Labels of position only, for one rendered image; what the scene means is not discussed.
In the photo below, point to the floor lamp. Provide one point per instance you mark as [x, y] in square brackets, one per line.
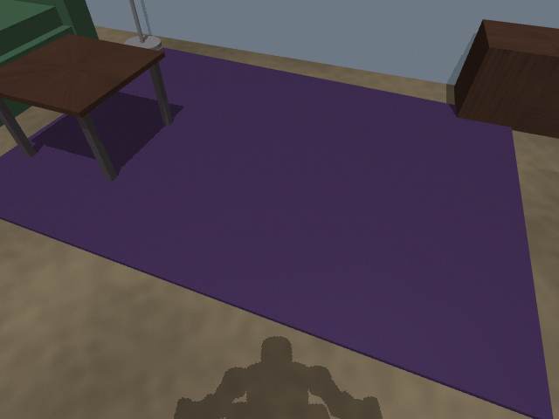
[149, 42]

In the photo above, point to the coffee table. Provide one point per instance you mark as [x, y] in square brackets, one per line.
[73, 75]

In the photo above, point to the sofa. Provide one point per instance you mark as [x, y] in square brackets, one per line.
[27, 25]

